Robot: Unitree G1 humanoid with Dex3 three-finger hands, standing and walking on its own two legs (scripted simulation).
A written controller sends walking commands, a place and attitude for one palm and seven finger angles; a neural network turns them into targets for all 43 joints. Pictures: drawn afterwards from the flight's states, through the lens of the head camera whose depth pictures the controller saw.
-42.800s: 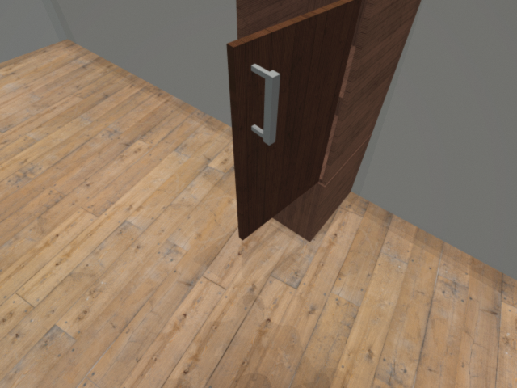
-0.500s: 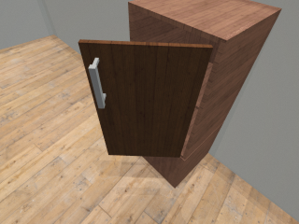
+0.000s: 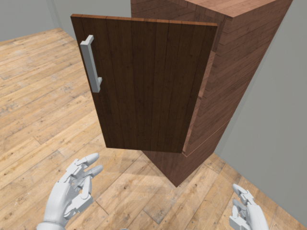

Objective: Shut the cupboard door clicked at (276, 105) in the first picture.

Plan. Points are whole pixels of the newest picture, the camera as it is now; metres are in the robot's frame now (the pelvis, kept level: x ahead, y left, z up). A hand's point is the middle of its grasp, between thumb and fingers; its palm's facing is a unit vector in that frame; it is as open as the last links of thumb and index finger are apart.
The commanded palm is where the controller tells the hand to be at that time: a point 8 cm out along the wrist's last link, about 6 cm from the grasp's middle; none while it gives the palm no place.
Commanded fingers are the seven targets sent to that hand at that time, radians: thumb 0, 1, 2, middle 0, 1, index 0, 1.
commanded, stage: raise the hand and make a fist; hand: left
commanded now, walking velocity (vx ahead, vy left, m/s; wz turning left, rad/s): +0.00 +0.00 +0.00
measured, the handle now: (93, 65) +0.50 +0.20 +0.18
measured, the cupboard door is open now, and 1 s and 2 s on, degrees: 45 45 45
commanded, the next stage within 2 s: bring the fist close to the handle in 1.56 s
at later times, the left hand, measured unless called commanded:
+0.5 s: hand (66, 172) +0.22 +0.20 +0.10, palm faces +0.05 -1.00 -0.06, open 4.1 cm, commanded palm +0.19 +0.24 +0.10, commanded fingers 0.00 0.90 0.90 -0.99 -1.16 -0.99 -1.16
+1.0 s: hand (49, 152) +0.24 +0.22 +0.15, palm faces -0.02 -1.00 -0.07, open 3.1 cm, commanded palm +0.21 +0.28 +0.17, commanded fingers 0.00 0.90 0.90 -1.30 -1.50 -1.30 -1.50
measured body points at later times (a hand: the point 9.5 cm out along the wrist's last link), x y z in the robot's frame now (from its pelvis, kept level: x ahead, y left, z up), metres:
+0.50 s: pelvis +0.03 +0.00 +0.01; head +0.06 -0.01 +0.46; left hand +0.22 +0.25 +0.10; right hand +0.20 -0.22 -0.07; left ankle +0.04 +0.10 -0.69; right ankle +0.03 -0.07 -0.69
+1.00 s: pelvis +0.03 +0.04 +0.03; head +0.01 +0.03 +0.48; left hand +0.23 +0.28 +0.16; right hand +0.23 -0.17 -0.02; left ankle +0.04 +0.10 -0.69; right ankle +0.03 -0.07 -0.69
